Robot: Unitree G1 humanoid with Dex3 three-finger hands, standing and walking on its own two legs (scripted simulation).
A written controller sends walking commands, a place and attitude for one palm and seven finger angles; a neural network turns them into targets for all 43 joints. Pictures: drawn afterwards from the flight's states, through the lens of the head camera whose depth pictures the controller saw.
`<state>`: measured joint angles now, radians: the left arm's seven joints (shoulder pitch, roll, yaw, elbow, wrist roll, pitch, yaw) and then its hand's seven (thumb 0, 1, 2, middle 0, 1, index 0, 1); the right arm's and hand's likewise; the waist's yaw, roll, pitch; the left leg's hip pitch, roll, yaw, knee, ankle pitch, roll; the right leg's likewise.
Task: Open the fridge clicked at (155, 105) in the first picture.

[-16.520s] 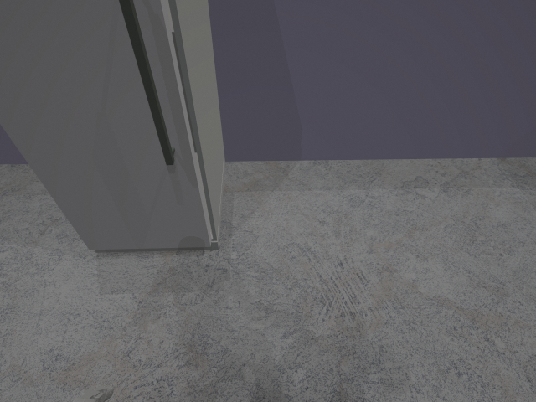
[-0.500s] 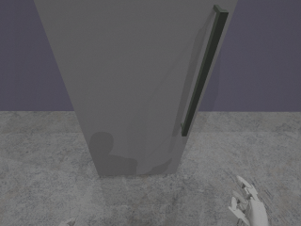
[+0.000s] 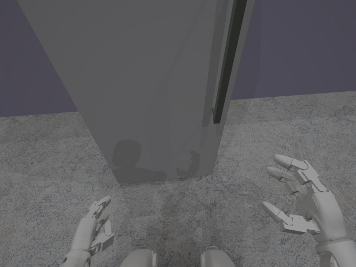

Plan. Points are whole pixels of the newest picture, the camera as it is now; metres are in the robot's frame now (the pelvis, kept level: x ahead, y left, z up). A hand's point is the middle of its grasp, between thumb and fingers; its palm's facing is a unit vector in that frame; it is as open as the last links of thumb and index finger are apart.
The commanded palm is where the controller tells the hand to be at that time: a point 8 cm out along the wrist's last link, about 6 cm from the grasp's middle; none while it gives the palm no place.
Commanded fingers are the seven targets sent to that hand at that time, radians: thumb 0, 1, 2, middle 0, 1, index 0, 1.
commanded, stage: raise the hand to about handle height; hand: right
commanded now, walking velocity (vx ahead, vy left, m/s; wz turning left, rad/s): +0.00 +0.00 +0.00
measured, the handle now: (227, 51) +0.59 -0.10 +0.16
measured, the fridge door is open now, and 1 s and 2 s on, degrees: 0 0 0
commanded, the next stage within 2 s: move the hooked fingers beside the handle in 1.44 s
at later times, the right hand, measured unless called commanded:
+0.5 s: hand (316, 182) +0.27 -0.24 +0.10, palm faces -0.09 +0.99 -0.06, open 12.9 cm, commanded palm +0.25 -0.30 +0.11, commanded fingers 0.00 0.48 -0.31 0.30 1.18 0.30 1.18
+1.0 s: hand (341, 150) +0.31 -0.28 +0.14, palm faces -0.07 +1.00 -0.04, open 14.0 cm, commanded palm +0.28 -0.32 +0.14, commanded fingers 0.00 0.50 -0.30 0.30 1.20 0.30 1.20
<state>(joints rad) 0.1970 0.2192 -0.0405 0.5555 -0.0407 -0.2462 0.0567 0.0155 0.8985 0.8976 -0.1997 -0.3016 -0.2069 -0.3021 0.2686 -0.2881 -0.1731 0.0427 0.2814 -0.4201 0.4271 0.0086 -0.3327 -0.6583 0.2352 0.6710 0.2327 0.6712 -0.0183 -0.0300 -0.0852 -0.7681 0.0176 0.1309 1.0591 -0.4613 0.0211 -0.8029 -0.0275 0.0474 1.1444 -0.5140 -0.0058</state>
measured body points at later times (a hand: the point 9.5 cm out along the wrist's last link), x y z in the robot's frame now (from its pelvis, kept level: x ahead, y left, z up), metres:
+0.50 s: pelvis +0.03 -0.01 +0.03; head +0.06 -0.03 +0.48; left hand +0.19 +0.24 -0.02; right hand +0.27 -0.30 +0.11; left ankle +0.04 +0.11 -0.66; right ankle +0.03 -0.11 -0.66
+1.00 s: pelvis +0.04 -0.01 +0.05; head +0.06 -0.01 +0.50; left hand +0.19 +0.24 -0.02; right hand +0.31 -0.34 +0.15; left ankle +0.04 +0.12 -0.66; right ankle +0.03 -0.11 -0.66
